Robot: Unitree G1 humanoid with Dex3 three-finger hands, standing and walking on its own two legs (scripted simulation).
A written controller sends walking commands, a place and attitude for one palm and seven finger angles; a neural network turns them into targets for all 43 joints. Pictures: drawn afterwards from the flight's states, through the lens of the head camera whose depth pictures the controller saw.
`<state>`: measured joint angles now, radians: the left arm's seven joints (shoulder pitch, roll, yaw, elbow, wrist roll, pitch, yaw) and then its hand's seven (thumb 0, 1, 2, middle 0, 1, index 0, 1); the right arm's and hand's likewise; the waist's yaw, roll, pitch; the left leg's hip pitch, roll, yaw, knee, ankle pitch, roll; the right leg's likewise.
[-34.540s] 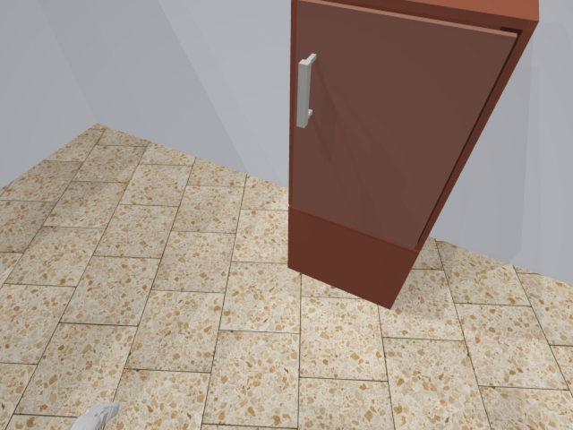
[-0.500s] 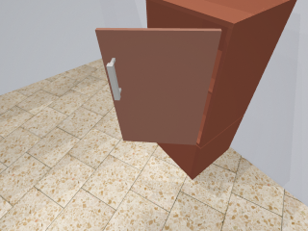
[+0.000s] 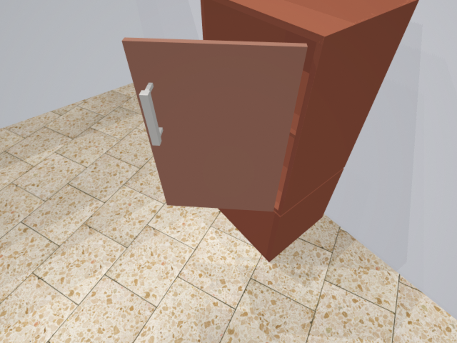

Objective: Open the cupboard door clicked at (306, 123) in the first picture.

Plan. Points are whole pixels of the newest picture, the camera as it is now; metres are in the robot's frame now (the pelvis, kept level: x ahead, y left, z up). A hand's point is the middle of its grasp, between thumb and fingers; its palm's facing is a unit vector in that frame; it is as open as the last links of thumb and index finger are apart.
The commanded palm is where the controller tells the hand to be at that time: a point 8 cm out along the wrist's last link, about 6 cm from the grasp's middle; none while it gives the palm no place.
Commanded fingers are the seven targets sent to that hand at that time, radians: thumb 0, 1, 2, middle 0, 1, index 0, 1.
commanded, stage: come to a stop and stand still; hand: left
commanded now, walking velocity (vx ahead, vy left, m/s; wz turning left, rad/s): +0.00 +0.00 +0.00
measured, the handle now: (153, 115) +0.61 +0.21 +0.07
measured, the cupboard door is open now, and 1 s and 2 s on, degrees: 47 47 47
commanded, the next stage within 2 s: look again from close up in 0.10 s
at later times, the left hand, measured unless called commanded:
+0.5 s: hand out of the picture +0.08 +0.22 -0.16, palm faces +0.00 -0.96 -0.27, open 7.4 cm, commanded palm none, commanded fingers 0.00 0.90 0.90 -0.20 -0.30 -0.20 -0.30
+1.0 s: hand (108, 276) +0.24 +0.23 -0.01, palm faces +0.28 -0.96 -0.09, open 7.7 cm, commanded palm +0.15 +0.27 -0.05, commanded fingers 0.00 0.64 0.79 -0.22 -0.47 -0.22 -0.47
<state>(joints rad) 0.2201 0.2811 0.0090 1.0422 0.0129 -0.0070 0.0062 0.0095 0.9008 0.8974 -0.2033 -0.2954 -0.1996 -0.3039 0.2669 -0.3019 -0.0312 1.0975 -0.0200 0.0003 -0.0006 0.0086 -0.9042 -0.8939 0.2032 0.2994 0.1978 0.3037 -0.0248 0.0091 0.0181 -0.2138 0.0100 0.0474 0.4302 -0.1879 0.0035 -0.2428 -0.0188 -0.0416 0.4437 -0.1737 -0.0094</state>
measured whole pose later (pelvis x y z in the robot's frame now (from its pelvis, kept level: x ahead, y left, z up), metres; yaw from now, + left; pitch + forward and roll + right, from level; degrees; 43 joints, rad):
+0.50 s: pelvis +0.03 +0.01 +0.01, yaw +0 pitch -2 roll +0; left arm 0.20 0.24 -0.01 1.09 0.01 -0.02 0.02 0.01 0.90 0.90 -0.20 -0.30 -0.20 -0.30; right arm 0.15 -0.25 0.00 1.12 -0.01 -0.01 -0.01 0.01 -0.90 -0.89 0.21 0.30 0.20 0.30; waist 0.00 0.01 0.03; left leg -0.14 0.00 0.05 0.36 -0.20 0.01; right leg -0.16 -0.02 -0.04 0.37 -0.18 0.00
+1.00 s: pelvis +0.03 +0.01 -0.01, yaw +2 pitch +1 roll +0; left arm 0.31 0.20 0.16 0.29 -0.20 -0.27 -0.04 0.02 0.83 0.87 -0.21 -0.34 -0.20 -0.35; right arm 0.26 -0.24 -0.01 0.80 0.03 -0.24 -0.06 0.01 -0.90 -0.89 0.20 0.30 0.20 0.30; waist -0.02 0.02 -0.02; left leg -0.30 -0.01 0.02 0.56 -0.29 0.01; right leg -0.31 -0.05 -0.07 0.58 -0.29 0.00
